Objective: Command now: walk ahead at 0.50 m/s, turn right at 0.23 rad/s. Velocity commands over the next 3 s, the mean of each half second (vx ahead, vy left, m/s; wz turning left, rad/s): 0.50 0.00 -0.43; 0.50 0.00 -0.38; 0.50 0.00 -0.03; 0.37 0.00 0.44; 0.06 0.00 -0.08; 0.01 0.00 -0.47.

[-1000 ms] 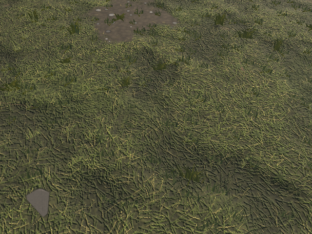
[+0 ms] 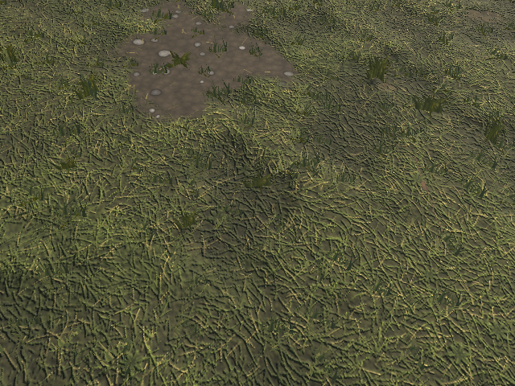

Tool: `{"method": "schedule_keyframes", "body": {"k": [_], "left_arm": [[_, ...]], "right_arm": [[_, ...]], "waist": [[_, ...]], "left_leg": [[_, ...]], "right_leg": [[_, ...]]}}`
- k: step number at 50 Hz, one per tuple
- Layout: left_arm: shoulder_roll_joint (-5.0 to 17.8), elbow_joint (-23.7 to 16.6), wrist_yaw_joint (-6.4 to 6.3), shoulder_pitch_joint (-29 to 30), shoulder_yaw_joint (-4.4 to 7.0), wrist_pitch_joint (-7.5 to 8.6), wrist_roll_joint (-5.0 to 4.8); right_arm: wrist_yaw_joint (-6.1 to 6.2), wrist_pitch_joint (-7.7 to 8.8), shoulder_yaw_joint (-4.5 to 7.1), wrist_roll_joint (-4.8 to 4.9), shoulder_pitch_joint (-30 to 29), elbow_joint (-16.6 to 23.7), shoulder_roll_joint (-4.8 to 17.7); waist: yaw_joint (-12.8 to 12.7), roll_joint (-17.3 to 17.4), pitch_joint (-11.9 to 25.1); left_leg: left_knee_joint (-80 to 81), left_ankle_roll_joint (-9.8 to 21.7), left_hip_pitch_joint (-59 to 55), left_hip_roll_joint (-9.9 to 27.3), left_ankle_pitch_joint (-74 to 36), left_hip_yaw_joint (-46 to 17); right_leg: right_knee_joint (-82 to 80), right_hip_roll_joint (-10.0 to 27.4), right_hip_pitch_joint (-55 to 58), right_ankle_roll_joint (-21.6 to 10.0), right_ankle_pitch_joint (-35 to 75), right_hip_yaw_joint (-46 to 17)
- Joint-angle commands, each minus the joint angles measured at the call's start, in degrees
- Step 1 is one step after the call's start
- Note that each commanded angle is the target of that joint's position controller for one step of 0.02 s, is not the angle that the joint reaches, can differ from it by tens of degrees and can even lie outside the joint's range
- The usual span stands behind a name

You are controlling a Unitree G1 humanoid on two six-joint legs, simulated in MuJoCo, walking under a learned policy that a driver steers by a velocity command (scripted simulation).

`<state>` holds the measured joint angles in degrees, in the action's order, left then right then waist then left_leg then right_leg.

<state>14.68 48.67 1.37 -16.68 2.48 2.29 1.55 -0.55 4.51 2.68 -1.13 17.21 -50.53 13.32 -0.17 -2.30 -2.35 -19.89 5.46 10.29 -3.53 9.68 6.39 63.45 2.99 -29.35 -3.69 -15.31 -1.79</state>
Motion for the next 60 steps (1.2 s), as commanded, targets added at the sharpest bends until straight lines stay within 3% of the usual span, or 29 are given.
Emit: {"method": "schedule_keyframes", "body": {"k": [1,7,10,12,15,16,17,18,19,20,21,22,23,25,28,33,38,41,43,44,45,46,47,48,49,51,53,57,60], "left_arm": [[2.25,-1.46,0.60,-2.48,0.70,-0.88,0.02],[0.73,-4.59,1.14,9.56,-0.11,-0.46,-0.03],[0.40,-6.73,1.57,15.22,-0.56,-0.35,0.21],[0.68,-7.59,1.73,16.34,-0.48,-0.27,0.38],[2.05,-6.50,1.28,11.09,0.34,-0.40,0.61],[3.20,-5.04,1.07,5.91,1.03,-0.20,0.69],[4.96,-2.46,0.70,-2.38,2.09,0.26,1.18],[10.03,-0.78,-0.19,-10.84,3.88,0.34,1.79],[14.88,-2.08,-0.56,-7.76,5.28,-0.35,0.34],[13.74,-1.98,-0.69,-7.73,5.16,-1.02,-0.88],[11.54,-1.69,-1.17,-4.75,4.61,-1.01,-1.03],[8.55,-1.29,-1.20,-2.69,3.88,-0.80,-1.00],[7.17,-1.23,-1.38,-0.90,3.43,-0.38,-1.25],[6.22,-1.53,-1.36,0.34,2.90,0.64,-1.59],[8.60,-0.87,-1.16,-2.08,3.43,1.46,-1.64],[8.92,-0.06,-1.11,-7.59,3.57,1.13,-1.61],[8.02,1.31,-1.84,-11.93,2.91,1.31,-0.84],[9.48,1.31,-2.48,-9.88,2.94,1.69,-0.47],[10.57,1.44,-2.27,-7.96,3.03,2.01,-0.34],[9.37,1.15,-1.92,-7.85,2.61,2.32,-0.50],[3.80,-0.25,-1.58,-13.83,1.35,2.51,-2.11],[5.55,0.85,-1.66,-16.12,1.59,2.31,-1.91],[7.75,0.77,-1.77,-11.25,1.96,1.88,-0.39],[7.24,-0.12,-1.21,-6.38,1.73,1.92,-0.03],[6.13,-0.74,-0.78,-4.40,1.52,1.76,-0.10],[4.84,-0.37,-0.10,-5.11,1.14,0.65,0.84],[4.05,-0.33,0.29,-4.81,0.87,0.11,1.00],[3.10,-3.40,0.76,5.24,0.09,-0.03,0.85],[1.56,-5.36,1.02,12.19,-0.87,0.25,0.44]], "right_arm": [[0.11,1.95,1.16,0.17,1.53,1.43,5.56],[0.57,2.06,0.63,0.28,5.04,-0.87,5.30],[1.40,1.74,0.59,0.15,8.56,-2.76,5.79],[1.94,1.24,0.68,-0.08,9.54,-3.70,6.45],[2.63,0.34,1.12,-0.44,7.95,-3.91,8.63],[2.70,-0.21,1.35,-0.60,7.51,-3.78,9.45],[2.65,-0.65,1.45,-0.33,6.88,-3.24,10.00],[2.35,-0.45,1.02,-0.12,6.63,-1.16,8.49],[0.95,0.22,0.48,0.99,7.04,2.73,4.14],[0.72,0.91,1.06,0.13,0.75,3.86,8.25],[0.45,1.76,0.60,0.71,-2.43,5.16,7.05],[0.57,2.11,0.52,0.74,-1.73,4.72,6.77],[0.59,1.30,0.55,-0.27,-2.21,5.01,6.35],[0.29,-1.10,0.37,-1.74,-0.01,4.65,5.43],[-0.19,-2.62,0.21,-1.79,-3.57,6.51,4.73],[-0.51,-2.62,-0.10,-1.24,-15.21,10.65,5.04],[-1.13,-1.66,-0.87,-0.77,-22.00,13.05,4.79],[-1.03,-0.97,-0.40,-0.64,-18.26,12.58,6.44],[-0.06,-0.24,0.82,-0.53,-6.27,8.72,8.73],[0.73,0.41,1.57,-1.16,2.14,6.87,10.84],[1.32,0.56,2.97,-2.53,9.04,6.77,16.88],[0.70,-0.54,3.32,-1.25,8.33,5.32,15.99],[0.36,-0.92,2.42,-0.27,2.19,6.51,11.74],[0.08,-0.80,1.54,-0.02,-1.91,7.01,8.12],[0.04,-0.55,1.00,-0.31,-3.01,6.40,6.52],[0.12,0.24,0.54,-0.04,-1.92,4.49,5.58],[-0.16,1.18,0.69,0.47,0.53,2.89,6.10],[-0.26,1.28,0.80,0.73,4.24,0.45,6.47],[-0.30,1.19,0.79,0.85,6.70,-1.07,6.69]], "waist": [[-1.15,5.67,-1.16],[1.41,5.56,-2.95],[3.24,5.30,-4.12],[3.08,5.46,-4.01],[-0.18,7.63,0.13],[-2.40,7.74,3.30],[-6.21,6.28,7.90],[-9.47,0.63,14.16],[-5.23,-14.27,18.49],[-7.04,-2.45,16.12],[-5.54,0.30,9.40],[-2.60,4.75,4.22],[-0.52,5.33,2.20],[1.61,3.53,2.64],[1.40,1.86,1.47],[-2.94,-0.61,0.00],[-5.89,-1.43,-0.59],[-3.01,-2.27,-0.53],[2.54,-1.05,4.67],[6.26,1.23,10.03],[5.32,12.10,19.58],[4.02,17.03,20.81],[2.24,7.95,9.63],[1.85,3.40,4.37],[0.85,3.78,1.39],[-0.90,6.97,0.80],[-1.40,7.29,1.32],[0.10,6.54,-1.32],[1.74,6.62,-1.83]], "left_leg": [[14.04,4.81,-0.82,15.43,-10.23,-9.50],[13.84,2.62,-5.45,14.03,-18.25,-0.69],[12.37,2.35,-11.34,15.84,-23.10,1.37],[9.31,2.02,-15.91,17.15,-29.53,2.55],[-2.86,1.18,-19.33,18.04,-53.54,5.30],[-11.55,1.10,-18.79,18.04,-56.50,5.96],[-23.88,0.23,-13.50,17.16,-50.38,6.94],[-41.74,-1.19,-0.74,15.24,-29.87,7.26],[-63.65,-4.70,25.12,0.28,20.08,2.78],[-65.20,-3.94,32.74,3.12,17.01,-8.20],[-61.60,-3.67,33.90,6.20,11.56,-8.87],[-55.25,-3.91,30.43,8.18,8.93,-8.44],[-51.04,-4.63,27.22,9.47,8.83,-8.86],[-46.76,-6.20,22.39,9.69,8.71,-8.29],[-40.10,-8.03,24.00,9.59,4.52,-6.57],[-26.52,-8.83,28.16,8.38,-6.95,-6.36],[-16.62,-6.53,27.06,6.40,-10.27,-5.14],[-11.17,-3.51,18.64,4.79,-6.10,-5.47],[-7.09,-1.17,3.79,1.52,-2.66,-3.90],[-6.25,0.89,-8.87,6.42,-1.55,-8.54],[-5.88,6.85,-25.95,22.76,4.78,-31.50],[3.67,10.97,-26.82,28.16,9.19,-50.73],[5.09,10.09,-17.45,25.77,15.14,-44.36],[6.17,8.91,-10.16,23.00,13.00,-35.95],[7.72,7.36,-5.51,20.09,6.98,-29.60],[9.33,5.62,-1.36,16.39,-1.36,-22.21],[10.23,6.28,-1.69,15.65,-8.30,-19.03],[13.48,6.73,-3.65,14.20,-11.54,-14.31],[13.19,5.48,-4.18,12.43,-15.91,-10.74]], "right_leg": [[-1.19,1.94,-5.75,0.73,5.97,-1.62],[-17.90,1.06,-8.09,1.13,17.99,2.54],[-24.53,0.52,-8.52,-0.20,17.55,5.94],[-27.28,-0.58,-7.99,-1.78,13.60,7.52],[-28.75,-5.61,0.56,-5.42,4.49,10.86],[-30.00,-7.68,6.40,-6.92,2.09,11.13],[-34.23,-8.62,17.96,-8.93,3.28,9.46],[-36.18,2.01,32.56,-12.69,-2.38,-4.96],[-44.05,17.01,48.22,-22.65,-0.49,-39.19],[-46.48,16.06,47.48,-21.72,3.79,-37.39],[-47.04,15.05,40.76,-19.78,8.61,-29.17],[-48.31,12.58,32.15,-16.97,15.90,-23.87],[-48.92,9.50,26.81,-15.03,19.91,-19.70],[-50.13,6.18,22.08,-13.86,24.27,-15.35],[-51.79,3.71,19.42,-13.27,24.76,-13.12],[-51.17,2.00,23.10,-10.02,23.82,-14.09],[-48.96,3.79,30.16,-8.81,29.53,-14.43],[-46.10,5.82,31.27,-6.81,36.11,-14.85],[-33.45,3.36,30.57,-4.92,48.15,-12.10],[-21.41,0.66,24.21,-3.97,40.28,-10.03],[-1.45,-6.10,9.53,-1.53,14.73,-5.49],[8.33,-11.22,-1.03,-1.04,-14.19,-4.01],[11.14,-7.02,-5.24,-1.45,-9.75,-5.96],[8.56,-4.80,-4.78,-1.49,-5.35,-5.61],[5.43,-3.04,-3.74,-1.47,-3.59,-4.89],[1.54,-1.53,-0.14,-0.52,-2.25,-3.56],[-0.09,-1.05,-0.88,0.26,-0.88,-1.98],[-9.24,1.83,-7.77,2.30,6.54,1.34],[-19.89,1.49,-5.65,2.96,12.36,3.76]]}}
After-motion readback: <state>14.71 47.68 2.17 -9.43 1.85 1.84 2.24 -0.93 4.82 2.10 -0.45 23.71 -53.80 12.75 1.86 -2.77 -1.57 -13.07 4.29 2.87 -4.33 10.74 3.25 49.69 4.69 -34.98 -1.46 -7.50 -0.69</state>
